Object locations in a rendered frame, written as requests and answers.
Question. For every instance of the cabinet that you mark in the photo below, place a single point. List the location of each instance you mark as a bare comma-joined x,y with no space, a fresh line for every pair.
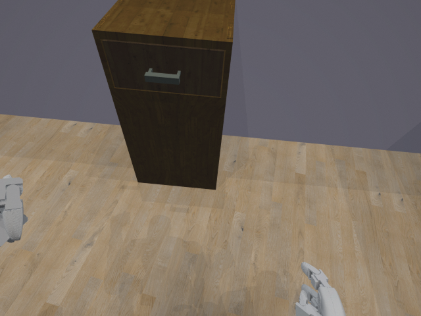
173,138

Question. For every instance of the right robot hand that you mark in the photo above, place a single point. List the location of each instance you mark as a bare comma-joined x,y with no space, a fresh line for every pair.
324,303

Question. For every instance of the handle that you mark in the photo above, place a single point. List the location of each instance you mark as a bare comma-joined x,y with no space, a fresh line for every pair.
162,77

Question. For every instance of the left robot hand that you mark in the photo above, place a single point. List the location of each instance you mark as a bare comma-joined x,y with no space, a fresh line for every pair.
12,216

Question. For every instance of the drawer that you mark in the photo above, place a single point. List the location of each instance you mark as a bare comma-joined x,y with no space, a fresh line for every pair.
201,68

